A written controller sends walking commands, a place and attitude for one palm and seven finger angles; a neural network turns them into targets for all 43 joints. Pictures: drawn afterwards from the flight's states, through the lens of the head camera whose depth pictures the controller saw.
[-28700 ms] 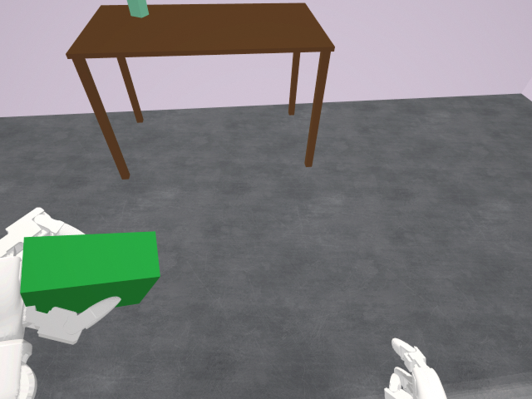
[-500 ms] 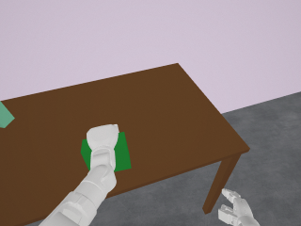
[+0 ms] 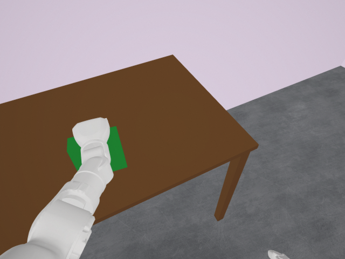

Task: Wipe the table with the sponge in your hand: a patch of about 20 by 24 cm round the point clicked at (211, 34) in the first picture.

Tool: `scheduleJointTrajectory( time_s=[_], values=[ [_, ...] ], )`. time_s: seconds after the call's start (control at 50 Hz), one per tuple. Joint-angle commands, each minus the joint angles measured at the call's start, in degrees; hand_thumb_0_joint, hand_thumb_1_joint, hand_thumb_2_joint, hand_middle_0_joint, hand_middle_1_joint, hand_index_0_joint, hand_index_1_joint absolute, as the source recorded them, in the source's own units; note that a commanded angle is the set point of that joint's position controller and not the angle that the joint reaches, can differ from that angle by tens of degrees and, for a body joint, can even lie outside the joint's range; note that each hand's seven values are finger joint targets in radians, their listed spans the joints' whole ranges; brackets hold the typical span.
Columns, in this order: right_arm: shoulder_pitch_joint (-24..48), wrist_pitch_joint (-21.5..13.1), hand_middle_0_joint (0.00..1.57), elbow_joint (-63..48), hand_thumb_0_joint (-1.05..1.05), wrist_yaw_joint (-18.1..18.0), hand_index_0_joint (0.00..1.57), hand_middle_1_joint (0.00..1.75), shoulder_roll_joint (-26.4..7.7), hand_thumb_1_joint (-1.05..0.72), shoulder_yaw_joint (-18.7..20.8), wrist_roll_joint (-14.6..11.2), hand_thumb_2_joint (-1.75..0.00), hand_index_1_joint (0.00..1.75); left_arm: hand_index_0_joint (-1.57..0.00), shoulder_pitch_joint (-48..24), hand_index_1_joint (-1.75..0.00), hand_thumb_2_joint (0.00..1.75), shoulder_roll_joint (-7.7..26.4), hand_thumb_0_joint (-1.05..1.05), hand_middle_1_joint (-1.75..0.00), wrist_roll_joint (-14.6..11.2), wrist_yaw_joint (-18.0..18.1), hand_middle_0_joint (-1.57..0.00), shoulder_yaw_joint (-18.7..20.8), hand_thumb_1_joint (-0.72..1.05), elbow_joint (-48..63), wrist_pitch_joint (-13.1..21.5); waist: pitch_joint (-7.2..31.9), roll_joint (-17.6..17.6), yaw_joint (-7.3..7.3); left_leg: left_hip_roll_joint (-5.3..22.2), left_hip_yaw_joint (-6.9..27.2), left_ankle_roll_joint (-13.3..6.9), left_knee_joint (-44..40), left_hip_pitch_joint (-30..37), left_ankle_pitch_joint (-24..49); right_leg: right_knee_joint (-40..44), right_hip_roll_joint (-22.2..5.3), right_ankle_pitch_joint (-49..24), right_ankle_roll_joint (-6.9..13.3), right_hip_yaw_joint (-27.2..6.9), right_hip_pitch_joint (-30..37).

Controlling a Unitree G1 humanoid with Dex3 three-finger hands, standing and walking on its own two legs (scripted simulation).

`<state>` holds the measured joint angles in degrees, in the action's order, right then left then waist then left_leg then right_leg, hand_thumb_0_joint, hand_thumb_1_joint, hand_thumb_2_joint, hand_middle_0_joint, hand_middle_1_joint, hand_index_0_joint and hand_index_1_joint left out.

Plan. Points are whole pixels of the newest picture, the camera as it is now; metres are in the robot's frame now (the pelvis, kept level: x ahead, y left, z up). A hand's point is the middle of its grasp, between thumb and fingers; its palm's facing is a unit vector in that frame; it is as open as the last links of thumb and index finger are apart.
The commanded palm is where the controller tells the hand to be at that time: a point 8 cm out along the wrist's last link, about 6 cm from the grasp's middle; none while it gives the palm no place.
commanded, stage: wipe forward along the third lane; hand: left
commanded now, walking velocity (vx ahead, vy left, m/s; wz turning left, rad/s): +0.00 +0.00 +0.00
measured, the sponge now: (101, 158) +0.39 +0.22 -0.01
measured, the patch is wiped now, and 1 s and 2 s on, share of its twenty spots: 0.90 1.00 1.00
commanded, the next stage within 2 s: wipe back along the third lane in 0.82 s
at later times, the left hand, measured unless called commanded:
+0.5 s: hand (96, 133) +0.45 +0.23 +0.03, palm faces -0.10 +0.00 -0.99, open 9.7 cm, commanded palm +0.43 +0.24 +0.06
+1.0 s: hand (92, 120) +0.50 +0.26 +0.03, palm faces -0.12 +0.00 -0.99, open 9.7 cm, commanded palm +0.47 +0.25 +0.06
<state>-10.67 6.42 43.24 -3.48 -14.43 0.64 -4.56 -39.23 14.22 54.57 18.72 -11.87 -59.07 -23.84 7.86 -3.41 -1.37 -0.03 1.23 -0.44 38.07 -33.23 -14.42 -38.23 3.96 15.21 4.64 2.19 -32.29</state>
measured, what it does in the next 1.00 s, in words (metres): stands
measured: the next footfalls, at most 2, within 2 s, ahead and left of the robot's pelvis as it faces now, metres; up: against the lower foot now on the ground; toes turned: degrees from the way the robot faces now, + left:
none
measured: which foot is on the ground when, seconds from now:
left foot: down 0.00-1.00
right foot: down 0.00-1.00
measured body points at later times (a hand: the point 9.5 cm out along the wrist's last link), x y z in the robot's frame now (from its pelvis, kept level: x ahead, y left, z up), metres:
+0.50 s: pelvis +0.01 +0.00 +0.00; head +0.06 -0.01 +0.45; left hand +0.45 +0.23 +0.08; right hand +0.11 -0.26 -0.13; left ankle +0.05 +0.13 -0.72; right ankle +0.04 -0.07 -0.72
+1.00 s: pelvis +0.02 +0.03 -0.01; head +0.10 +0.03 +0.44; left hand +0.50 +0.26 +0.08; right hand +0.07 -0.24 -0.14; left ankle +0.05 +0.13 -0.72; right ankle +0.04 -0.07 -0.72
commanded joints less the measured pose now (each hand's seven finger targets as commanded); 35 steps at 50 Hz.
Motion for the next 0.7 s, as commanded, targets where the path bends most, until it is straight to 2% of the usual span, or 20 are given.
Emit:
scheduleJointTrajectory(
  time_s=[0.0, 0.02, 0.04, 0.08, 0.12, 0.16, 0.18, 0.2, 0.28, 0.36, 0.38, 0.42, 0.44, 0.46, 0.48, 0.52, 0.56, 0.58, 0.64, 0.68],
  values=[
    [5.0, -2.8, 0.20, -7.3, 0.00, -0.2, 0.20, 0.30, -6.6, -0.90, 1.7, 0.0, -0.90, 0.30, -1.20, -19.0, -1.60, 1.30, 11.0, 0.00, -1.60, 1.6, 2.6, -1.20, 2.9, 0.10, 2.9, 0.8, 10.3, 8.2, -1.42, -1.1, -0.9, -2.1, -3.2, 0.0, -7.2, 11.2, -3.4, 8.5, -3.0, -7.7, 6.1],
    [4.5, -3.0, 0.20, -7.3, 0.00, -0.1, 0.20, 0.30, -6.5, -0.90, 1.7, 0.1, -0.90, 0.30, -1.20, -18.5, -1.60, 1.30, 10.2, 0.00, -1.60, 1.6, 2.7, -1.20, 2.5, 0.10, 1.9, 0.8, 10.1, 9.2, -1.59, -1.1, -0.9, -2.1, -3.0, -0.5, -7.3, 11.3, -3.5, 8.3, -3.1, -7.7, 6.2],
    [4.3, -3.2, 0.20, -7.1, 0.00, 0.0, 0.20, 0.30, -6.7, -0.90, 1.7, 0.1, -0.90, 0.30, -1.20, -19.1, -1.60, 1.30, 10.9, 0.00, -1.60, 1.7, 2.7, -1.20, 2.7, 0.10, 1.6, 0.8, 9.9, 9.4, -1.94, -0.9, -0.9, -2.1, -2.8, -0.9, -7.3, 11.4, -3.6, 8.2, -3.1, -8.2, 6.0],
    [4.0, -3.4, 0.20, -6.9, 0.00, 0.0, 0.20, 0.30, -7.0, -0.90, 1.8, 0.2, -0.90, 0.30, -1.20, -19.2, -1.60, 1.30, 13.2, 0.00, -1.60, 1.6, 2.9, -1.20, 5.1, 0.10, 0.9, 0.9, 11.0, 8.6, -1.35, -0.9, -0.5, -2.1, -2.8, -1.5, -6.8, 11.1, -3.3, 7.0, -2.9, -8.2, 6.4],
    [3.2, -3.5, 0.20, -6.8, 0.00, 0.2, 0.20, 0.30, -6.9, -0.90, 1.8, 0.1, -0.90, 0.30, -1.20, -19.1, -1.60, 1.30, 12.0, 0.00, -1.60, 1.8, 2.8, -1.20, 3.5, 0.10, 0.3, 1.1, 10.8, 9.0, -2.11, -0.8, -0.9, -2.3, -2.2, -1.8, -6.3, 10.9, -3.5, 5.3, -3.2, -8.1, 6.5],
    [2.7, -3.6, 0.20, -6.7, 0.00, 0.2, 0.20, 0.30, -7.1, -0.90, 1.7, 0.1, -0.90, 0.30, -1.20, -19.4, -1.60, 1.30, 13.5, 0.00, -1.60, 1.9, 2.8, -1.20, 4.2, 0.10, -0.3, 1.0, 11.0, 10.1, -2.37, -0.8, -0.9, -2.3, -2.1, -2.5, -6.2, 11.2, -3.6, 4.8, -3.4, -8.8, 7.2],
    [2.7, -3.7, 0.20, -6.4, 0.00, 0.1, 0.20, 0.30, -7.4, -0.90, 1.7, 0.2, -0.90, 0.30, -1.20, -20.1, -1.60, 1.30, 15.9, 0.00, -1.60, 2.0, 2.8, -1.20, 6.3, 0.10, -0.6, 1.1, 11.5, 9.3, -1.99, -0.6, -0.7, -2.3, -2.2, -2.6, -6.0, 10.9, -3.4, 4.5, -3.2, -8.6, 7.1],
    [2.2, -3.8, 0.20, -6.6, 0.00, 0.2, 0.20, 0.30, -7.3, -0.90, 1.6, 0.2, -0.90, 0.30, -1.20, -20.8, -1.60, 1.30, 14.6, 0.00, -1.60, 1.9, 2.8, -1.20, 4.8, 0.10, -0.1, 1.4, 12.0, 9.0, -2.47, -0.7, -0.8, -2.4, -1.8, -2.6, -5.6, 10.4, -3.6, 2.8, -3.3, -8.5, 7.7],
    [1.4, -3.8, 0.20, -6.3, 0.00, 0.4, 0.20, 0.30, -7.5, -0.90, 1.6, 0.3, -0.90, 0.30, -1.20, -21.9, -1.60, 1.30, 16.6, 0.00, -1.60, 2.9, 2.6, -1.20, 6.1, 0.10, -1.0, 1.4, 12.2, 7.8, -2.61, -0.5, -0.6, -2.4, -1.8, -2.8, -4.9, 9.9, -3.3, 0.9, -3.2, -7.9, 7.0],
    [0.7, -3.8, 0.20, -6.5, 0.00, 0.4, 0.20, 0.30, -7.4, -0.90, 1.4, 0.3, -0.90, 0.30, -1.20, -21.9, -1.60, 1.30, 16.4, 0.00, -1.60, 2.9, 2.6, -1.20, 5.3, 0.10, -2.3, 1.3, 12.4, 8.6, -3.24, -0.5, -1.1, -2.5, -1.4, -3.2, -4.7, 10.2, -3.6, -0.4, -3.6, -8.2, 7.6],
    [0.4, -3.8, 0.20, -6.2, 0.00, 0.5, 0.20, 0.30, -7.8, -0.90, 1.5, 0.4, -0.90, 0.30, -1.20, -22.4, -1.60, 1.30, 19.2, 0.00, -1.60, 3.0, 2.6, -1.20, 8.0, 0.10, -2.2, 1.5, 13.8, 7.5, -2.60, -0.4, -0.8, -2.4, -1.5, -3.1, -3.8, 9.5, -3.3, -1.9, -3.2, -7.9, 8.0],
    [-0.1, -3.7, 0.20, -6.3, 0.00, 0.6, 0.20, 0.30, -7.6, -0.90, 1.4, 0.4, -0.90, 0.30, -1.20, -23.4, -1.60, 1.30, 17.5, 0.00, -1.60, 3.5, 2.4, -1.20, 5.8, 0.10, -2.3, 1.4, 13.3, 7.0, -3.58, -0.5, -1.1, -2.6, -1.1, -2.8, -3.2, 9.2, -3.4, -3.9, -3.5, -7.3, 7.5],
    [-0.5, -3.6, 0.20, -6.2, 0.00, 0.6, 0.20, 0.30, -7.7, -0.90, 1.4, 0.5, -0.90, 0.30, -1.20, -23.0, -1.60, 1.30, 18.3, 0.00, -1.60, 3.8, 2.5, -1.20, 6.4, 0.10, -2.9, 1.2, 14.0, 8.0, -3.38, -0.5, -1.0, -2.6, -1.1, -3.0, -2.9, 8.9, -3.4, -4.4, -3.5, -7.2, 8.1],
    [-0.4, -3.6, 0.20, -6.4, 0.00, 0.7, 0.20, 0.30, -7.6, -0.90, 1.3, 0.4, -0.90, 0.30, -1.20, -22.9, -1.60, 1.30, 17.6, 0.00, -1.60, 3.9, 2.4, -1.20, 5.7, 0.10, -2.9, 1.1, 13.9, 7.5, -3.53, -0.5, -1.2, -2.5, -1.0, -3.0, -2.4, 8.9, -3.5, -5.7, -3.5, -7.3, 8.2],
    [-0.2, -3.5, 0.20, -6.2, 0.00, 0.7, 0.20, 0.30, -7.8, -0.90, 1.4, 0.5, -0.90, 0.30, -1.20, -23.0, -1.60, 1.30, 19.0, 0.00, -1.60, 3.6, 2.3, -1.20, 7.4, 0.10, -2.8, 1.2, 14.7, 6.5, -2.96, -0.5, -0.9, -2.5, -1.2, -2.7, -1.9, 8.8, -3.2, -5.9, -3.3, -6.9, 8.0],
    [-1.1, -3.5, 0.20, -6.2, 0.00, 0.6, 0.20, 0.30, -7.8, -0.90, 1.4, 0.5, -0.90, 0.30, -1.20, -25.3, -1.60, 1.30, 17.6, 0.00, -1.60, 4.0, 2.2, -1.20, 5.4, 0.10, -2.8, 1.3, 14.3, 7.6, -4.41, -0.4, -1.2, -2.7, -0.9, -2.4, -1.9, 8.6, -3.2, -6.5, -3.7, -6.4, 7.3],
    [-1.2, -3.5, 0.20, -6.1, 0.00, 0.6, 0.20, 0.30, -7.8, -0.90, 1.3, 0.5, -0.90, 0.30, -1.20, -25.3, -1.60, 1.30, 18.3, 0.00, -1.60, 4.2, 2.1, -1.20, 5.7, 0.10, -3.5, 1.1, 14.3, 6.6, -4.21, -0.4, -1.3, -2.6, -1.1, -2.4, -2.4, 8.9, -3.2, -5.1, -3.6, -6.3, 6.8],
    [-1.5, -3.5, 0.20, -5.7, 0.00, 0.6, 0.20, 0.30, -8.1, -0.90, 1.4, 0.7, -0.90, 0.30, -1.20, -26.2, -1.60, 1.30, 21.2, 0.00, -1.60, 4.2, 2.2, -1.20, 8.5, 0.10, -4.0, 1.3, 15.1, 6.7, -3.77, -0.2, -0.9, -2.6, -1.0, -2.5, -1.6, 8.4, -2.9, -6.0, -3.3, -6.2, 7.1],
    [-2.1, -3.5, 0.20, -5.8, 0.00, 0.6, 0.20, 0.30, -8.0, -0.90, 1.3, 0.7, -0.90, 0.30, -1.20, -28.4, -1.60, 1.30, 19.0, 0.00, -1.60, 4.7, 1.9, -1.20, 5.6, 0.10, -4.7, 1.2, 13.8, 5.8, -5.10, -0.2, -1.0, -2.6, -1.0, -2.4, -2.6, 8.5, -2.8, -4.2, -3.5, -5.5, 4.9],
    [-2.7, -3.6, 0.20, -5.4, 0.00, 0.6, 0.20, 0.30, -8.4, -0.90, 1.5, 0.8, -0.90, 0.30, -1.20, -28.6, -1.60, 1.30, 22.0, 0.00, -1.60, 4.8, 2.1, -1.20, 8.5, 0.10, -5.3, 1.5, 16.0, 5.0, -4.29, -0.1, -0.7, -2.6, -0.8, -2.0, -1.1, 7.8, -2.5, -5.6, -3.1, -5.3, 5.3]
  ],
)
